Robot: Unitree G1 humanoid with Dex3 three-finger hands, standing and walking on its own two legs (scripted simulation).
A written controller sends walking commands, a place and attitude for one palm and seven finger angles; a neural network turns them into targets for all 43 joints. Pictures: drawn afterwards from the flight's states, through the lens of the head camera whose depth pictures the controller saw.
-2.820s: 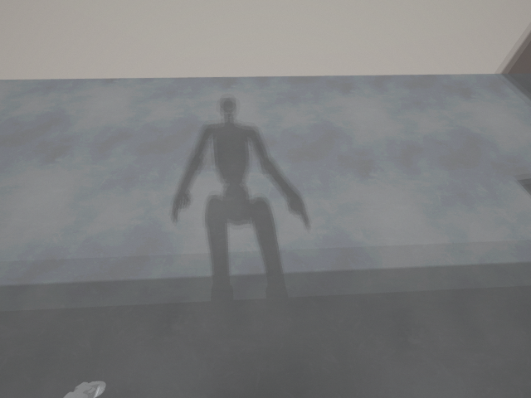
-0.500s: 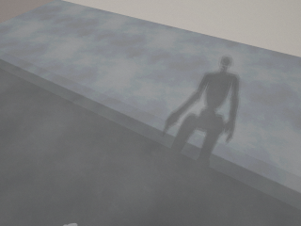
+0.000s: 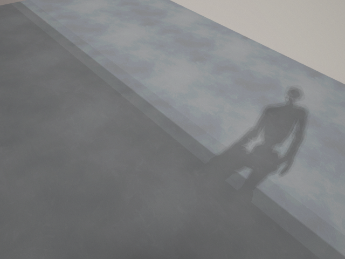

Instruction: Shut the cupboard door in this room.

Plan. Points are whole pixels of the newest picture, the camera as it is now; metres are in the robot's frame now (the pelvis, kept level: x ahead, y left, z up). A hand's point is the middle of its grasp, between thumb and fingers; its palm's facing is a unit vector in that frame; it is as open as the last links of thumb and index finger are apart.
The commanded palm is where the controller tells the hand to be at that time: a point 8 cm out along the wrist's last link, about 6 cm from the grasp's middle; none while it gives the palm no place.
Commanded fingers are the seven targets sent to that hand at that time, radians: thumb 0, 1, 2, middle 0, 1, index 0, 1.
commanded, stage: turn or walk to find it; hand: left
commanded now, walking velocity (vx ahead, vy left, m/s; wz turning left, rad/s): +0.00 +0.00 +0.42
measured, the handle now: out of the picture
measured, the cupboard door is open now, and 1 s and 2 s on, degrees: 97 97 97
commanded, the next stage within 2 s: none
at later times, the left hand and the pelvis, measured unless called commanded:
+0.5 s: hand out of the picture +0.04 +0.19 -0.14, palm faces +0.20 -0.94 -0.27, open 7.4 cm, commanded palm none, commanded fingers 0.00 0.90 0.90 -0.20 -0.30 -0.20 -0.30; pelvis -0.03 -0.02 +0.01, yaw +12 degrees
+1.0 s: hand out of the picture -0.11 +0.23 -0.17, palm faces +0.43 -0.87 -0.24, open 7.4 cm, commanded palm none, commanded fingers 0.00 0.90 0.90 -0.20 -0.30 -0.20 -0.30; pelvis -0.06 +0.02 +0.01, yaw +24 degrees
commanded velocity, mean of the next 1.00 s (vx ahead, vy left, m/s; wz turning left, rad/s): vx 0.00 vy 0.00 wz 0.42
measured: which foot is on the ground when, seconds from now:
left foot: down 0.00-0.44, up 0.46-0.82, down 0.84-1.00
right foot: up 0.00-0.42, down 0.44-0.84, up 0.86-1.00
